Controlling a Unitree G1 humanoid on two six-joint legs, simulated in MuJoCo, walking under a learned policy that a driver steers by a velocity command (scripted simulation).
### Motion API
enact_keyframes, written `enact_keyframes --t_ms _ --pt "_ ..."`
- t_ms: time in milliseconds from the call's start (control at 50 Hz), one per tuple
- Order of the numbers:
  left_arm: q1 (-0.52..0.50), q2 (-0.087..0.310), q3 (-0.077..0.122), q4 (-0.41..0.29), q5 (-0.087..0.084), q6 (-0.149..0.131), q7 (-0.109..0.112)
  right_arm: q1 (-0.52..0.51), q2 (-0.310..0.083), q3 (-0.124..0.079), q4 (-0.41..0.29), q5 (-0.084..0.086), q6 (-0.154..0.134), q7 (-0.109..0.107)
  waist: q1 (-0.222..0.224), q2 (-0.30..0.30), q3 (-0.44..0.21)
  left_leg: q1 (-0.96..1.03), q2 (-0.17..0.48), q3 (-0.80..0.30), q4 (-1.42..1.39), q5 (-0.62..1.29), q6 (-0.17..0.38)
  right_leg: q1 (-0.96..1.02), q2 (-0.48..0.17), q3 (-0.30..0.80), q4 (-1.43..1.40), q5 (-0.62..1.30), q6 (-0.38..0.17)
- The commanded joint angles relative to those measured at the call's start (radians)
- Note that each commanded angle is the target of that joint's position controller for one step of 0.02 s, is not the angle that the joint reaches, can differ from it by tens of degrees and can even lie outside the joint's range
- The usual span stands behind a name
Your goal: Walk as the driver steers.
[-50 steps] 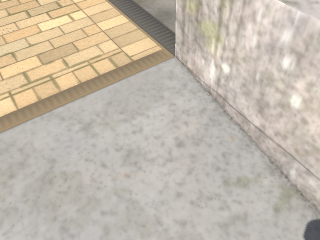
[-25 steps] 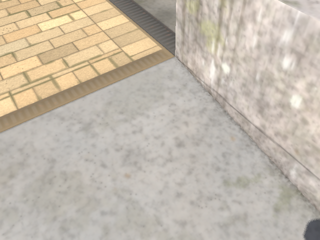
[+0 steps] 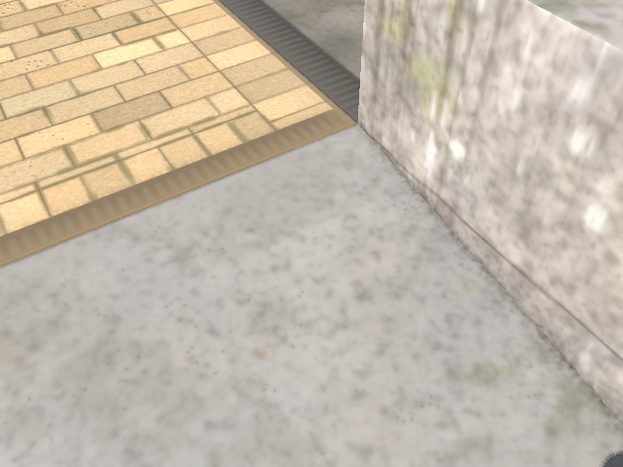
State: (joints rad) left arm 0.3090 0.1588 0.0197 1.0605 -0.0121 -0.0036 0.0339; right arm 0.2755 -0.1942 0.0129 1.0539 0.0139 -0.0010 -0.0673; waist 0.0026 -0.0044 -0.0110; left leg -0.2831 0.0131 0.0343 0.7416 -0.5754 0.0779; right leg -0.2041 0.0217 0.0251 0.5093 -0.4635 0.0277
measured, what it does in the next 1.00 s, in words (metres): climbs: right foot 0.04 m higher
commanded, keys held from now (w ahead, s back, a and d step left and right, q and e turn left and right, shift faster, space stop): w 0.96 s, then w+q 0.04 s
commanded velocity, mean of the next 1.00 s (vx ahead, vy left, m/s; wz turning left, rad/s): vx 0.43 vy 0.00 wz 0.00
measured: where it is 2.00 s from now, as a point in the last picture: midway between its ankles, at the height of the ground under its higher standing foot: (267, 253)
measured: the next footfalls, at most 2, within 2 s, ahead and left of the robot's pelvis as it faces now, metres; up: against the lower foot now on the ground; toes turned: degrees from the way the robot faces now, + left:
right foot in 0.58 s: +0.44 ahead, -0.07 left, +0.06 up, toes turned -5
left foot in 1.08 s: +0.73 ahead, +0.17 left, +0.12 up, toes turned +7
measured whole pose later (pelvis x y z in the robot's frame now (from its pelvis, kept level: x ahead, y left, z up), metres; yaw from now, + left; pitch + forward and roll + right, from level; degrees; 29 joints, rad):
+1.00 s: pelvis +0.50 +0.04 +0.07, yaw +0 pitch +4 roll -1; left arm 0.45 0.16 -0.01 1.04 0.00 -0.08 0.00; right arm 0.04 -0.17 0.05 0.70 0.01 -0.07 0.03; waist 0.05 0.03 -0.05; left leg -0.91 0.15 0.05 1.09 -0.17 0.06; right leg -0.01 0.01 -0.08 0.19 -0.37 0.07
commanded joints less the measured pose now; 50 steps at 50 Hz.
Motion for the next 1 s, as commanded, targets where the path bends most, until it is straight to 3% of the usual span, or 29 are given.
enact_keyframes --t_ms 20,80,120,140,160,180,200,220,240,260,320,380,440,500,540,560,580,600,620,640,660,680,700,720,760,800,860,940,1000 --pt "0.138 0.177 0.045 -0.003 0.004 -0.017 0.001 -0.102 -0.064 -0.017 -0.095 0.012 -0.049 0.021 0.040 -0.170 0.160 -0.314 0.021 -0.014 0.175 -0.060 0.043 0.031 -0.361 0.535 -0.378 -0.428 -0.232" --pt "0.025 0.156 0.040 -0.054 -0.018 -0.018 0.001 -0.054 -0.069 -0.028 -0.101 0.019 -0.069 0.038 -0.044 -0.139 0.112 -0.179 0.031 0.007 0.061 -0.056 0.065 -0.041 -0.295 0.356 -0.352 -0.294 -0.170" --pt "-0.076 0.135 0.030 -0.095 -0.019 -0.008 -0.001 0.161 -0.065 -0.048 -0.017 0.003 -0.066 0.036 -0.154 -0.108 0.060 0.247 -0.067 0.122 -0.103 0.088 0.048 -0.300 -0.142 0.131 -0.202 -0.232 -0.099" --pt "-0.128 0.119 0.022 -0.128 -0.007 -0.017 -0.001 0.309 -0.118 -0.072 0.025 -0.001 -0.057 0.030 -0.213 0.002 0.031 0.426 -0.001 -0.016 -0.175 0.045 0.072 -0.448 -0.063 0.032 0.028 -0.085 -0.053" --pt "-0.152 0.068 0.003 -0.174 0.002 -0.036 -0.007 0.436 -0.229 -0.097 0.023 0.015 -0.052 0.025 -0.250 0.281 -0.051 0.548 0.269 -0.487 -0.462 -0.195 0.186 -0.596 0.045 -0.084 0.395 -0.063 0.003" --pt "-0.137 0.079 0.011 -0.190 -0.031 -0.058 -0.010 0.401 -0.239 -0.091 0.009 0.001 -0.068 0.025 -0.194 0.340 0.002 0.454 0.414 -0.921 -0.657 -0.444 0.308 -0.727 0.049 0.051 0.668 -0.153 -0.009" --pt "-0.176 0.109 0.014 -0.209 -0.053 -0.078 -0.019 0.279 -0.178 -0.070 -0.027 -0.005 -0.089 0.027 -0.135 0.201 0.162 0.364 0.433 -0.890 -0.681 -0.443 0.292 -0.832 -0.023 0.092 0.810 -0.077 -0.043" --pt "-0.178 0.103 0.008 -0.204 -0.042 -0.087 -0.025 0.223 -0.131 -0.053 -0.041 -0.021 -0.103 0.035 -0.098 0.095 0.202 0.315 0.394 -0.729 -0.630 -0.279 0.254 -0.850 -0.065 0.076 0.865 0.028 -0.064" --pt "-0.140 0.098 0.008 -0.187 -0.024 -0.093 -0.029 0.187 -0.122 -0.044 -0.053 -0.028 -0.110 0.046 -0.056 0.024 0.192 0.295 0.332 -0.565 -0.620 -0.094 0.217 -0.823 -0.097 0.065 0.855 0.128 -0.071" --pt "-0.107 0.113 0.018 -0.168 -0.011 -0.094 -0.035 0.181 -0.106 -0.037 -0.051 -0.034 -0.109 0.054 -0.027 0.021 0.175 0.277 0.271 -0.428 -0.621 0.061 0.182 -0.776 -0.116 0.053 0.831 0.206 -0.068" --pt "-0.115 0.081 0.016 -0.161 -0.017 -0.077 -0.059 0.264 -0.047 -0.016 -0.022 -0.024 -0.093 0.050 -0.016 0.059 0.141 0.273 0.189 -0.216 -0.633 0.325 0.154 -0.743 -0.128 -0.026 0.861 0.264 -0.040" --pt "-0.290 0.049 -0.008 -0.250 -0.003 -0.080 -0.072 0.279 -0.063 -0.013 -0.033 -0.025 -0.084 0.031 -0.030 0.046 0.157 0.212 0.155 -0.114 -0.662 0.484 0.141 -0.731 -0.129 -0.088 0.696 0.351 -0.011" --pt "-0.487 0.021 -0.032 -0.335 -0.015 -0.093 -0.078 0.320 -0.100 -0.017 -0.044 -0.019 -0.083 0.014 -0.072 0.066 0.167 0.161 0.153 -0.075 -0.741 0.604 0.124 -0.526 -0.072 -0.162 0.364 0.418 0.000" --pt "-0.505 0.081 -0.015 -0.382 -0.020 -0.097 -0.086 0.337 -0.157 -0.030 -0.040 -0.018 -0.078 0.020 -0.028 0.169 0.123 0.343 0.198 -0.036 -0.623 1.087 0.112 -0.450 -0.002 -0.210 0.256 0.284 -0.067" --pt "-0.382 0.127 0.011 -0.379 -0.023 -0.089 -0.084 0.334 -0.165 -0.033 -0.035 -0.029 -0.061 0.021 0.068 0.269 -0.006 0.441 0.237 -0.019 -0.393 1.572 0.096 -0.296 0.060 -0.226 0.240 0.182 -0.123" --pt "-0.200 0.172 0.038 -0.338 -0.034 -0.081 -0.081 0.296 -0.170 -0.031 -0.046 -0.032 -0.049 0.022 0.172 0.286 -0.110 0.402 0.236 -0.013 -0.193 1.632 0.074 -0.067 0.066 -0.189 0.146 0.224 -0.164" --pt "0.024 0.247 0.070 -0.286 -0.047 -0.065 -0.072 0.219 -0.190 -0.029 -0.094 -0.048 -0.052 0.029 0.274 0.268 -0.255 0.183 0.211 -0.027 0.057 1.368 0.046 0.314 -0.050 -0.016 0.108 0.232 -0.197" --pt "0.175 0.336 0.097 -0.238 -0.025 -0.055 -0.060 0.324 -0.030 0.010 -0.123 -0.066 -0.078 0.055 0.176 -0.069 -0.483 -0.237 0.039 -0.072 0.414 0.480 0.010 0.780 -0.352 0.480 0.062 -0.047 -0.328" --pt "0.229 0.289 0.085 -0.202 -0.009 -0.047 -0.045 0.268 -0.040 0.002 -0.120 -0.019 -0.117 0.083 0.206 -0.163 -0.519 -0.404 -0.089 -0.236 0.645 0.053 0.016 0.772 -0.446 0.908 -0.252 -0.269 -0.382" --pt "0.126 0.216 0.063 -0.182 -0.003 -0.064 -0.040 0.135 -0.116 -0.028 -0.172 0.031 -0.134 0.090 0.152 -0.139 -0.228 -0.543 -0.035 -0.238 0.774 0.097 0.030 0.572 -0.402 0.789 -0.322 -0.256 -0.311" --pt "0.024 0.151 0.041 -0.182 0.000 -0.079 -0.047 0.044 -0.118 -0.027 -0.218 0.037 -0.137 0.086 0.097 -0.046 -0.074 -0.545 0.018 -0.175 0.802 0.172 0.036 0.353 -0.372 0.582 -0.310 -0.088 -0.271" --pt "-0.058 0.090 0.020 -0.183 0.009 -0.092 -0.060 0.013 -0.100 -0.027 -0.233 0.026 -0.126 0.078 0.035 0.031 -0.016 -0.492 0.065 -0.138 0.797 0.243 0.039 0.163 -0.330 0.406 -0.317 0.074 -0.242" --pt "-0.091 0.046 0.004 -0.169 0.029 -0.102 -0.071 0.043 -0.072 -0.024 -0.238 0.019 -0.110 0.077 -0.027 0.006 -0.010 -0.435 0.106 -0.137 0.822 0.302 0.049 0.039 -0.277 0.276 -0.319 0.171 -0.217" --pt "-0.096 0.025 -0.002 -0.150 0.031 -0.101 -0.079 0.080 -0.032 -0.016 -0.238 0.019 -0.091 0.082 -0.065 -0.027 -0.013 -0.424 0.116 -0.133 0.875 0.307 0.058 -0.031 -0.248 0.195 -0.314 0.188 -0.205" --pt "-0.077 0.043 -0.010 -0.123 0.026 -0.101 -0.083 0.076 0.012 0.002 -0.262 0.027 -0.061 0.084 -0.099 -0.055 0.040 -0.527 0.126 -0.125 0.938 0.302 0.052 -0.143 -0.235 0.111 -0.342 0.191 -0.207" --pt "-0.055 0.082 -0.015 -0.106 0.027 -0.110 -0.079 0.006 -0.001 0.012 -0.317 0.006 -0.047 0.078 -0.112 -0.064 0.076 -0.601 0.134 -0.113 0.888 0.385 0.024 -0.233 -0.214 0.052 -0.377 0.193 -0.210" --pt "0.021 0.111 -0.021 -0.086 0.025 -0.117 -0.057 -0.118 -0.055 0.009 -0.375 -0.027 -0.058 0.072 -0.076 -0.046 0.060 -0.619 0.143 -0.052 0.699 0.520 -0.036 -0.225 -0.178 -0.003 -0.394 0.278 -0.218" --pt "0.169 0.173 -0.002 -0.051 0.011 -0.095 -0.027 -0.333 -0.031 0.025 -0.435 -0.013 -0.088 0.081 0.032 -0.026 0.034 -0.654 0.150 0.014 0.381 0.476 -0.038 0.076 -0.250 0.034 -0.422 0.367 -0.204" --pt "0.213 0.189 0.004 -0.041 0.011 -0.054 -0.019 -0.374 -0.013 0.028 -0.458 0.001 -0.098 0.110 0.036 -0.076 0.045 -0.648 0.113 0.070 0.257 0.293 -0.003 0.260 -0.307 -0.002 -0.386 0.472 -0.186"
